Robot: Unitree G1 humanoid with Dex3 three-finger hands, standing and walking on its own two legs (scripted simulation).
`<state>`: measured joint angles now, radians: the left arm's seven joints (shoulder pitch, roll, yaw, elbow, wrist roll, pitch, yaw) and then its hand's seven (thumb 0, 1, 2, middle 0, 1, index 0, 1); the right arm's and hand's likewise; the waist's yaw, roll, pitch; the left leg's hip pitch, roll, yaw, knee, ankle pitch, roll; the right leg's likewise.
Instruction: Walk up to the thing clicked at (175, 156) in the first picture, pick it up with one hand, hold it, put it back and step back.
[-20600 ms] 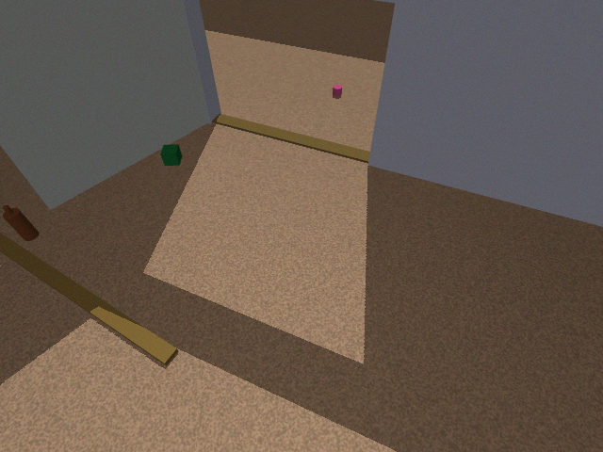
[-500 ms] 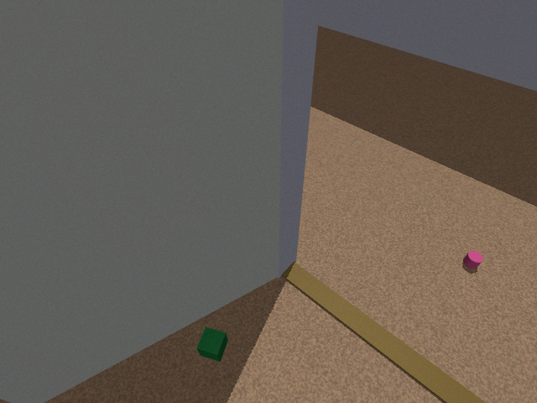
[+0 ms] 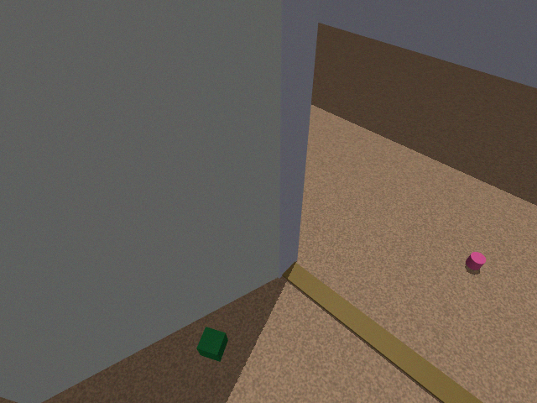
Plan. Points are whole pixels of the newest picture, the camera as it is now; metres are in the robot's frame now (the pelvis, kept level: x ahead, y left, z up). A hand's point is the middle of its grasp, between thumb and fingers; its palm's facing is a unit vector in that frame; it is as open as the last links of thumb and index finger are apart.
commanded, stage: stand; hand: left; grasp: from above
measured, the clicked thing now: (212, 344) +0.44 +0.24 -0.74
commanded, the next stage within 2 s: rise first in 0.56 s
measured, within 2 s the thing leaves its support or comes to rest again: neither
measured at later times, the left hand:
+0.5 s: hand out of the picture +0.09 +0.25 -0.15, palm faces -0.02 -0.94 -0.35, open 7.3 cm
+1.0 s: hand (143, 385) +0.18 +0.25 -0.17, palm faces -0.06 -0.93 -0.37, open 10.6 cm
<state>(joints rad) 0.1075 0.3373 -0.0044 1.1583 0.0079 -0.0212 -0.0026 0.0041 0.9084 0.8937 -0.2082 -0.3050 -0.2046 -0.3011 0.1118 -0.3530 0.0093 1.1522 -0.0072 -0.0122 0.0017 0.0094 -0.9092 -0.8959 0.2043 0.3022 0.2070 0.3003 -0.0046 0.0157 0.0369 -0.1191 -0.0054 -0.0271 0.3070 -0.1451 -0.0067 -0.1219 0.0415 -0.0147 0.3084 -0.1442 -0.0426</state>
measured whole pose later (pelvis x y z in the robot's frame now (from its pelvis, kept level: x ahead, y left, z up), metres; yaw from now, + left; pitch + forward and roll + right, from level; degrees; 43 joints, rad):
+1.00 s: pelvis +0.01 +0.01 -0.03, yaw -1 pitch +8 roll +0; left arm -0.01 0.31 0.12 0.96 0.13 0.03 0.00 0.00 0.17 0.88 -0.17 -0.84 -0.18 -0.82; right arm 0.24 -0.25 -0.02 0.75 0.02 -0.05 -0.02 0.01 -0.91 -0.90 0.20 0.30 0.21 0.30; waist -0.03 0.00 -0.05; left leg -0.50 -0.01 -0.01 0.69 -0.33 0.01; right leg -0.50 0.04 -0.01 0.68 -0.32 -0.04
